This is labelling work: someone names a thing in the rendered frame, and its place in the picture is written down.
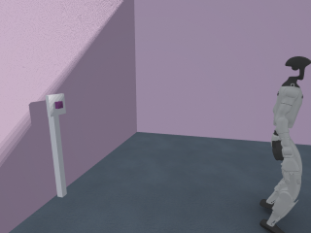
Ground robot right upper arm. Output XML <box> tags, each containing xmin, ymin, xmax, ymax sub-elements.
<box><xmin>274</xmin><ymin>86</ymin><xmax>300</xmax><ymax>124</ymax></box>

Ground left robot foot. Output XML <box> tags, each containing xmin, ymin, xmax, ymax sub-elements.
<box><xmin>259</xmin><ymin>199</ymin><xmax>274</xmax><ymax>210</ymax></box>

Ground robot left thigh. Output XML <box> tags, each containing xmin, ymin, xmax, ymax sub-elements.
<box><xmin>291</xmin><ymin>139</ymin><xmax>302</xmax><ymax>176</ymax></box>

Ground right robot forearm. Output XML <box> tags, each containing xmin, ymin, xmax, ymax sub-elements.
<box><xmin>276</xmin><ymin>117</ymin><xmax>294</xmax><ymax>158</ymax></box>

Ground button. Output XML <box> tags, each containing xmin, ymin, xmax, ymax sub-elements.
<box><xmin>54</xmin><ymin>101</ymin><xmax>63</xmax><ymax>109</ymax></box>

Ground panel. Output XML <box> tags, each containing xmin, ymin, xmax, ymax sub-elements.
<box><xmin>45</xmin><ymin>93</ymin><xmax>67</xmax><ymax>197</ymax></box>

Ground right robot hand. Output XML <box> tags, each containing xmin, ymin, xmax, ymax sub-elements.
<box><xmin>282</xmin><ymin>157</ymin><xmax>301</xmax><ymax>184</ymax></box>

